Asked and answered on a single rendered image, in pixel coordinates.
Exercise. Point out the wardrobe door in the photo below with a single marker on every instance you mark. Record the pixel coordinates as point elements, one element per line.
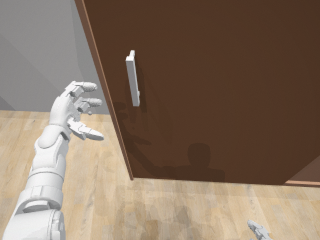
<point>310,173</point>
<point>229,90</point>

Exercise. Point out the robot left forearm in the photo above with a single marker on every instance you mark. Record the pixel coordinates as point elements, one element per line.
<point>43,190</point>

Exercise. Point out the left robot upper arm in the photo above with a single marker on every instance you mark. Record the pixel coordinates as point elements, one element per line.
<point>38,225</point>

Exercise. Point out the handle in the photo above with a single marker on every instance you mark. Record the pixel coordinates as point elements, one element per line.
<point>131,70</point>

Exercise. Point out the robot left hand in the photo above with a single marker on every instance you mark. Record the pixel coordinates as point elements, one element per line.
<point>63,109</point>

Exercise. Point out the robot right hand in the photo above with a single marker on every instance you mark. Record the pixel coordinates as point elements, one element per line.
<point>260,231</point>

